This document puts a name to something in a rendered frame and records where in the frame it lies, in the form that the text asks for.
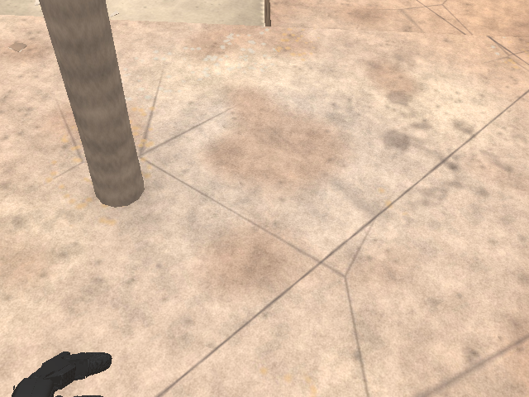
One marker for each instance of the left robot hand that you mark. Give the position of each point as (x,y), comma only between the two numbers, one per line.
(60,371)

